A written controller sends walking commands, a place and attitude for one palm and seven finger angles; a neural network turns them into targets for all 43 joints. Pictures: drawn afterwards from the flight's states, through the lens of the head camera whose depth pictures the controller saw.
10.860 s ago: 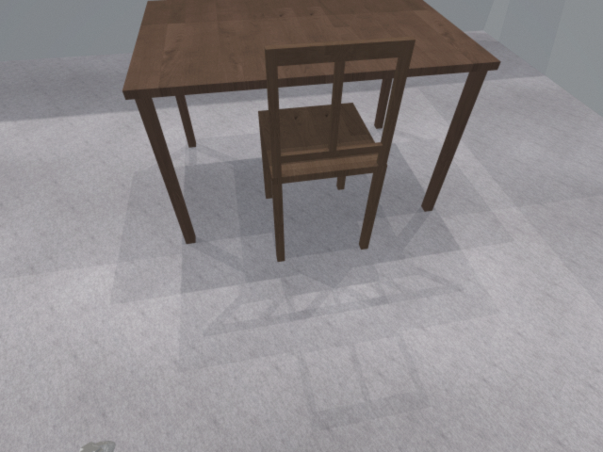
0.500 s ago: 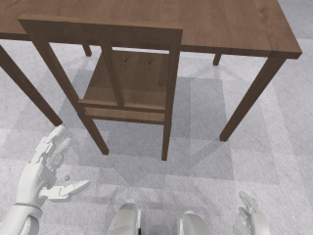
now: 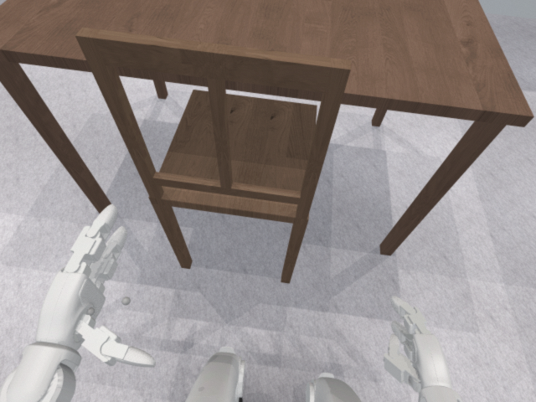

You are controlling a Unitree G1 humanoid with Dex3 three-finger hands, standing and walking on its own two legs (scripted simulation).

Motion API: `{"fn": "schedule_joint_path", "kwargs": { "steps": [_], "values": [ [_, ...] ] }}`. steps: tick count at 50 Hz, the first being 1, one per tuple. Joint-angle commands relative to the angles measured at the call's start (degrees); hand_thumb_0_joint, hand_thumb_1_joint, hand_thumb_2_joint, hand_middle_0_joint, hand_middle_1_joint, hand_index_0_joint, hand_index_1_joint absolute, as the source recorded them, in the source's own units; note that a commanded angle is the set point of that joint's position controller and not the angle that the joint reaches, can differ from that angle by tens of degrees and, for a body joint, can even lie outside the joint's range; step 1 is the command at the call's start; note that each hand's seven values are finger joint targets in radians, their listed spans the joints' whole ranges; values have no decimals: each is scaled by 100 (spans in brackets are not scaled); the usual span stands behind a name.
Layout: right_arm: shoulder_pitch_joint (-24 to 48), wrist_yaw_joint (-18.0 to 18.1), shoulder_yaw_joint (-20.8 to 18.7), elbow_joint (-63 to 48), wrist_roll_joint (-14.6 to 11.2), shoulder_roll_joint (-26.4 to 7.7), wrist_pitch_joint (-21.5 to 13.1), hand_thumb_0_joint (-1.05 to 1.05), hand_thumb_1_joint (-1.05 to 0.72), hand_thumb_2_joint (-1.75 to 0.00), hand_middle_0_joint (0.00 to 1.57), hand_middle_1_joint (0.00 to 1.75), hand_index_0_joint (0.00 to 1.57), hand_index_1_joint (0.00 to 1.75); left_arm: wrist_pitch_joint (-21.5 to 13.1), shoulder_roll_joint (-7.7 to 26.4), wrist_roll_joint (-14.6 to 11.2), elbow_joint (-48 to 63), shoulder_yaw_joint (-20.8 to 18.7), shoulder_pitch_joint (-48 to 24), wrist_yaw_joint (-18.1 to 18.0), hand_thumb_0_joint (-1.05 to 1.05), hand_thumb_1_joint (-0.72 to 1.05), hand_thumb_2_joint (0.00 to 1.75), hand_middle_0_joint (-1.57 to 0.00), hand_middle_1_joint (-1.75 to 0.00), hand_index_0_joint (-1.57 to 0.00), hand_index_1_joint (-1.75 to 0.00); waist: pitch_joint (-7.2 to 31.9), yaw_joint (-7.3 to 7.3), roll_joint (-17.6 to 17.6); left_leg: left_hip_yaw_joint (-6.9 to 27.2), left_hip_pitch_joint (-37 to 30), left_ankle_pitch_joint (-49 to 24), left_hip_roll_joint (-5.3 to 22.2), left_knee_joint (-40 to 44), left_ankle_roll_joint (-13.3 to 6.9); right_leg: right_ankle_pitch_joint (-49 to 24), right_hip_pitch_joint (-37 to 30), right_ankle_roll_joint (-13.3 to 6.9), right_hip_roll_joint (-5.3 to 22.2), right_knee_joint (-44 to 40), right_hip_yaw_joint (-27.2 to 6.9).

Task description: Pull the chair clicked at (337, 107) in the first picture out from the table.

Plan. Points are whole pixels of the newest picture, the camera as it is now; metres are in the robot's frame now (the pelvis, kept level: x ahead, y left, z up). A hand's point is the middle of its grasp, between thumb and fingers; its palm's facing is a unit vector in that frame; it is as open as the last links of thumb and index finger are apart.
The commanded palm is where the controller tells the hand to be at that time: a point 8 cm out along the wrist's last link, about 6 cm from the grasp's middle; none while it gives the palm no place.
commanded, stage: raise the hand toward the chair's back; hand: left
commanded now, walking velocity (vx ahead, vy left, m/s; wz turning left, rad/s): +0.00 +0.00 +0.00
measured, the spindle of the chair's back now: (222, 140) +0.55 +0.14 +0.01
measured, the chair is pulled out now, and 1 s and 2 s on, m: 0.00 0.00 0.00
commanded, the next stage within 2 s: aim the fingers beside a spindle in 0.74 s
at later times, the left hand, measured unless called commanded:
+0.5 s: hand (145, 287) +0.25 +0.18 +0.06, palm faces -0.03 -1.00 -0.07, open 16.9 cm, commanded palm +0.23 +0.24 +0.06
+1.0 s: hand (153, 283) +0.26 +0.18 +0.05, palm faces -0.02 -1.00 -0.05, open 16.9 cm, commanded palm +0.24 +0.22 +0.05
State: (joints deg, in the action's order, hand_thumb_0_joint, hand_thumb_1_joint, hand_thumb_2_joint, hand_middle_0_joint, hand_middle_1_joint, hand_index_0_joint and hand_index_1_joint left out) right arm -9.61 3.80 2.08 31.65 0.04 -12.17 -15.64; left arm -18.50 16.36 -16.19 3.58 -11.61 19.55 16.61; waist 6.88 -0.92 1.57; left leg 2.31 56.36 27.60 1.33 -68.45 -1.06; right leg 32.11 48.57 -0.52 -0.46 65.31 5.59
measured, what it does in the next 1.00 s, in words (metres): stands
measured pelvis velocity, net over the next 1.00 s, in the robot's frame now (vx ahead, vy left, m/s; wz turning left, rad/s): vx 0.00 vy -0.03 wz -0.01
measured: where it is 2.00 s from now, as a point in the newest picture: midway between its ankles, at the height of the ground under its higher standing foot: outside the picture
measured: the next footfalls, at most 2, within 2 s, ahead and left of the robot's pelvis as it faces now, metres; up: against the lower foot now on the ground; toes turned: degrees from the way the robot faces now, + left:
none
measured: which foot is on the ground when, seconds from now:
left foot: down 0.00-1.00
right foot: down 0.00-1.00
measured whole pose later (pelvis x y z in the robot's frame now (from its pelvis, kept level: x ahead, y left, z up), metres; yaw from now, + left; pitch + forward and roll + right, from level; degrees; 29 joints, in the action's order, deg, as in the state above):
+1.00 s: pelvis +0.00 -0.03 +0.00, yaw +0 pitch +15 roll -2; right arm -11.4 4.9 1.2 34.8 -0.7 -14.5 -16.9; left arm -19.6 15.8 -17.7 -5.6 -13.3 12.1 18.9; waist 7.0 -0.5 2.1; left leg 2.4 55.9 27.2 2.4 -67.5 1.1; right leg 32.7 49.5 -2.7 -1.5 66.6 5.4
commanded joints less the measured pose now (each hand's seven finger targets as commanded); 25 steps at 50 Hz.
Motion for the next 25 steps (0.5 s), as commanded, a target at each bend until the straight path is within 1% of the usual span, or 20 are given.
{"fn": "schedule_joint_path", "kwargs": {
  "steps": [1,2,4,6,7,9,10,12,13,14,15,16,17,18,19,21,22,23,24,25],
  "values": [
    [-50,88,-429,-728,-58,-982,-241,0,-90,-90,20,30,20,30,-312,708,-132,985,-473,-473,60,0,-50,30,-6,-8,-6,-8,1319,150,314,427,-1791,-755,-60,1282,91,-857,60,-77,-248,-843,-77],
    [-40,96,-417,-711,-63,-990,-246,0,-90,-90,20,30,20,30,-309,834,-139,976,-584,-514,66,0,-50,30,-6,-8,-6,-8,1370,115,401,386,-1765,-813,-84,1233,79,-884,8,-89,-260,-856,-114],
    [-56,94,-406,-716,-71,-988,-258,0,-90,-90,20,30,20,30,-306,755,-187,905,-539,-522,127,0,-50,30,-6,-8,-6,-8,1359,115,321,345,-1760,-901,-94,1233,80,-948,-93,-92,-247,-894,-123],
    [-86,92,-415,-701,-68,-1001,-284,0,-90,-90,20,30,20,30,-340,854,-216,1022,-609,-619,166,0,-50,30,-6,-8,-6,-8,1545,95,442,315,-1869,-1103,-98,1175,77,-1100,-159,-91,-243,-892,-158],
    [-85,93,-416,-677,-66,-1004,-289,0,-90,-90,20,30,20,30,-325,927,-208,957,-675,-602,164,0,-50,30,-6,-8,-6,-8,1544,107,400,305,-1848,-1172,-101,1148,67,-1158,-186,-84,-255,-894,-161],
    [-87,93,-422,-655,-76,-995,-302,0,-90,-90,20,30,20,30,-313,838,-261,854,-637,-591,197,0,-50,30,-6,-8,-6,-8,1444,116,340,248,-1777,-1185,-120,1134,60,-1221,-263,-76,-243,-951,-199],
    [-98,94,-420,-640,-86,-1006,-303,0,-90,-90,20,30,20,30,-323,850,-265,885,-629,-663,205,0,-50,30,-6,-8,-6,-8,1451,126,335,228,-1741,-1193,-121,1123,54,-1237,-303,-72,-232,-966,-212],
    [-97,107,-438,-608,-88,-1012,-316,0,-90,-90,20,30,20,30,-299,964,-270,776,-761,-646,197,0,-50,30,-6,-8,-6,-8,1487,102,286,197,-1676,-1216,-132,1083,39,-1268,-372,-63,-237,-1007,-282],
    [-100,103,-435,-627,-96,-1008,-324,0,-90,-90,20,30,20,30,-297,907,-269,763,-693,-632,205,0,-50,30,-6,-8,-6,-8,1443,94,317,180,-1667,-1194,-131,1112,45,-1247,-371,-63,-221,-1019,-285],
    [-85,103,-441,-618,-103,-999,-324,0,-90,-90,20,30,20,30,-282,833,-270,672,-661,-558,202,0,-50,30,-6,-8,-6,-8,1383,88,249,167,-1645,-1176,-132,1131,46,-1242,-391,-60,-221,-1026,-276],
    [-86,101,-448,-626,-102,-1008,-326,0,-90,-90,20,30,20,30,-271,864,-276,667,-687,-573,191,0,-50,30,-6,-8,-6,-8,1384,91,224,144,-1607,-1210,-149,1102,35,-1307,-448,-52,-212,-1045,-313],
    [-90,95,-455,-629,-98,-1013,-330,0,-90,-90,20,30,20,30,-291,894,-288,736,-693,-613,196,0,-50,30,-6,-8,-6,-8,1457,95,254,129,-1597,-1193,-157,1078,31,-1295,-475,-41,-195,-1074,-363],
    [-92,99,-457,-618,-108,-997,-337,0,-90,-90,20,30,20,30,-307,931,-273,747,-736,-572,162,0,-50,30,-6,-8,-6,-8,1487,56,285,112,-1595,-1245,-155,1074,26,-1321,-537,-52,-206,-1073,-393],
    [-113,95,-466,-624,-107,-994,-342,0,-90,-90,20,30,20,30,-327,892,-257,762,-686,-561,151,0,-50,30,-6,-8,-6,-8,1485,88,266,95,-1638,-1290,-151,1061,21,-1394,-518,-41,-196,-1079,-391],
    [-95,88,-467,-604,-97,-989,-343,0,-90,-90,20,30,20,30,-347,898,-255,749,-700,-559,129,0,-50,30,-6,-8,-6,-8,1457,78,319,96,-1615,-1308,-158,1058,26,-1428,-528,-44,-189,-1072,-408],
    [-85,92,-474,-589,-100,-985,-342,0,-90,-90,20,30,20,30,-379,878,-239,635,-691,-574,112,0,-50,30,-6,-8,-6,-8,1320,115,153,61,-1482,-1181,-156,1015,26,-1319,-491,-25,-176,-1108,-469],
    [-86,95,-471,-571,-93,-985,-346,0,-90,-90,20,30,20,30,-413,947,-236,664,-759,-622,89,0,-50,30,-6,-8,-6,-8,1379,92,175,59,-1423,-1195,-157,984,13,-1305,-531,-27,-182,-1110,-529],
    [-91,91,-480,-590,-86,-974,-356,0,-90,-90,20,30,20,30,-447,920,-247,709,-749,-660,90,0,-50,30,-6,-8,-6,-8,1438,98,157,39,-1429,-1206,-158,963,16,-1335,-566,-15,-156,-1119,-559],
    [-87,93,-478,-582,-101,-969,-354,0,-90,-90,20,30,20,30,-456,880,-252,617,-713,-618,90,0,-50,30,-6,-8,-6,-8,1355,117,124,23,-1389,-1172,-162,936,17,-1327,-553,-7,-153,-1146,-604],
    [-89,92,-481,-562,-93,-971,-358,0,-90,-90,20,30,20,30,-474,892,-250,622,-732,-676,90,0,-50,30,-6,-8,-6,-8,1415,123,93,19,-1366,-1209,-163,900,12,-1416,-596,7,-133,-1141,-644]
  ]
}}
